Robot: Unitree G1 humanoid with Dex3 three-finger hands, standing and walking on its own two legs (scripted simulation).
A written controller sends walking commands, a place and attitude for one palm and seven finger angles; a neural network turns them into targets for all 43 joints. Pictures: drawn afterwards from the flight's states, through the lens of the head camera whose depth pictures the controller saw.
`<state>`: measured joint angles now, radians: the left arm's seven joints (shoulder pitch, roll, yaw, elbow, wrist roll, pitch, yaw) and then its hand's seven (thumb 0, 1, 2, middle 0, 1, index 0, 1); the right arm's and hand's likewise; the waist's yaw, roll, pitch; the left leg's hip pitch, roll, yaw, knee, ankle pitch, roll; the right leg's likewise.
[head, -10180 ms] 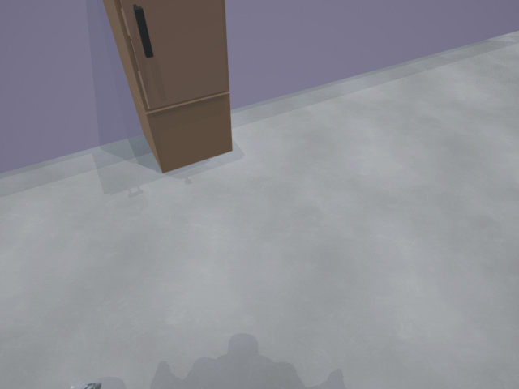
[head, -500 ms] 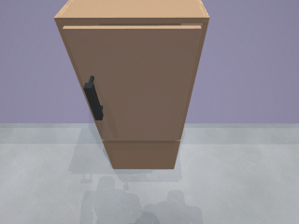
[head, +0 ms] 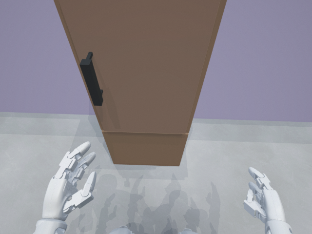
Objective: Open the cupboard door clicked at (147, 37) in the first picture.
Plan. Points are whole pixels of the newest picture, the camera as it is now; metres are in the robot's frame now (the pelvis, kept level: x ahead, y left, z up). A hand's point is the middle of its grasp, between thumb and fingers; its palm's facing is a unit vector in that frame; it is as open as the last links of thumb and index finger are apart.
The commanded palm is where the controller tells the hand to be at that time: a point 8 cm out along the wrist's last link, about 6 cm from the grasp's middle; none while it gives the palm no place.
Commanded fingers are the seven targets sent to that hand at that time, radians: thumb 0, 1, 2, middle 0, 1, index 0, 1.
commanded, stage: raise the hand with hooked fingers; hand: left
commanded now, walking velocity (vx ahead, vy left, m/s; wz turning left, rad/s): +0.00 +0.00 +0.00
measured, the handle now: (94, 79) +0.55 +0.24 +0.06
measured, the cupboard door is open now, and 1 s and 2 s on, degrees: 0 0 0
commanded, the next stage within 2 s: move the hooked fingers beside the handle in 1.76 s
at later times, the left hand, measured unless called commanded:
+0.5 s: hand (64, 186) +0.22 +0.23 +0.04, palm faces +0.04 -1.00 -0.06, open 11.1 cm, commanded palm +0.19 +0.28 +0.04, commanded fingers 0.00 -0.10 0.47 -0.27 -0.94 -0.27 -0.94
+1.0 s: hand (41, 163) +0.26 +0.28 +0.07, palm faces +0.07 -1.00 -0.07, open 13.7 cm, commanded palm +0.23 +0.33 +0.07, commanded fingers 0.00 -0.50 0.30 -0.30 -1.20 -0.30 -1.20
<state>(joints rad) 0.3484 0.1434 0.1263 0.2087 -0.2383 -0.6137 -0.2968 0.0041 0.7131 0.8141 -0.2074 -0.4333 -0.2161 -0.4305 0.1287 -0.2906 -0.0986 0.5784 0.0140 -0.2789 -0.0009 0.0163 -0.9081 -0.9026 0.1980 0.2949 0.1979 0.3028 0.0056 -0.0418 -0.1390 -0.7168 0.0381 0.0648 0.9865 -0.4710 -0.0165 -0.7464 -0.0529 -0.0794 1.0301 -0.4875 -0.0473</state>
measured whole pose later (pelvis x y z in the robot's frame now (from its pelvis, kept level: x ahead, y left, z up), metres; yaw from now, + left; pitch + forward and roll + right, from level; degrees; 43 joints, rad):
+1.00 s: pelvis +0.00 +0.03 +0.01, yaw +1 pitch +11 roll -2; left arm 0.13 0.34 0.34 0.26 -0.32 -0.33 -0.38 -0.01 -0.43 0.33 -0.29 -1.16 -0.30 -1.16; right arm 0.24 -0.25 0.04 0.55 0.03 -0.23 -0.06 0.02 -0.90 -0.90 0.20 0.30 0.20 0.30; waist 0.00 0.02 -0.09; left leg -0.69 0.04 0.02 0.96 -0.46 0.02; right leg -0.66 -0.05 -0.12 0.91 -0.43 -0.01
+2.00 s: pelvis -0.01 +0.03 +0.02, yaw +1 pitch +10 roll -2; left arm -0.12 0.40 0.43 0.55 -0.33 -0.33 -0.49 -0.02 -0.50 0.30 -0.30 -1.20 -0.30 -1.20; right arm 0.27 -0.28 0.05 0.58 0.04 -0.19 -0.08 0.01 -0.90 -0.90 0.20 0.30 0.20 0.30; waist 0.00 0.01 -0.07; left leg -0.65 0.04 0.03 0.90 -0.42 0.01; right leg -0.63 -0.04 -0.11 0.85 -0.40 -0.01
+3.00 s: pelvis -0.01 +0.04 +0.00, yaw -2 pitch +18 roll -3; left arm -0.68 0.60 0.50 1.08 -0.18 -0.39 -0.46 -0.02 -0.50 0.30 -0.29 -1.20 -0.30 -1.20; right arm 0.36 -0.28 0.04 0.61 0.01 -0.01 -0.04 0.01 -0.90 -0.90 0.20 0.30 0.20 0.30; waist -0.11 0.00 -0.09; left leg -0.87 0.06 0.04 1.01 -0.46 0.03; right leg -0.84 -0.02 -0.09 0.93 -0.40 0.01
